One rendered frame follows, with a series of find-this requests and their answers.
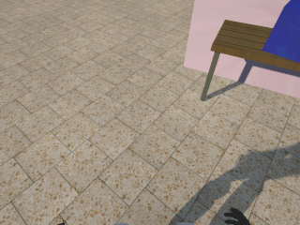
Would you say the table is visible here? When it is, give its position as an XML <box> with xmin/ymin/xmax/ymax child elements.
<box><xmin>200</xmin><ymin>20</ymin><xmax>300</xmax><ymax>101</ymax></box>

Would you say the right robot hand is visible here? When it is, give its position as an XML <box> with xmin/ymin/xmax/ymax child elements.
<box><xmin>224</xmin><ymin>207</ymin><xmax>251</xmax><ymax>225</ymax></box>

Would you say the carton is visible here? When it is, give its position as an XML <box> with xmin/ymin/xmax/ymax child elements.
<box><xmin>262</xmin><ymin>0</ymin><xmax>300</xmax><ymax>63</ymax></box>

